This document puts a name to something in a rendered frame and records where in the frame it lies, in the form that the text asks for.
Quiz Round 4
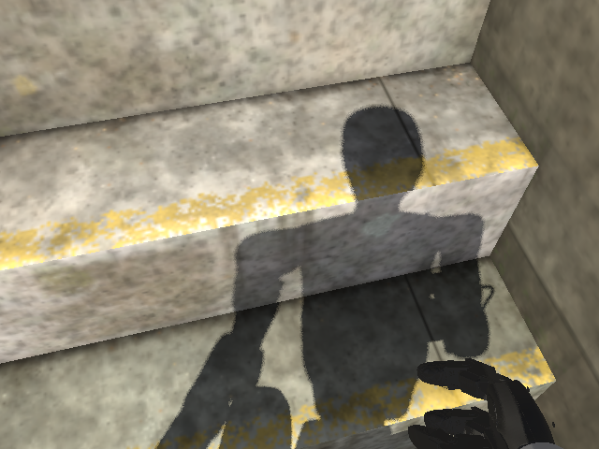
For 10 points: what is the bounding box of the right robot hand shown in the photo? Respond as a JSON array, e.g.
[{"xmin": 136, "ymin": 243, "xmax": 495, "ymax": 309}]
[{"xmin": 408, "ymin": 358, "xmax": 555, "ymax": 449}]

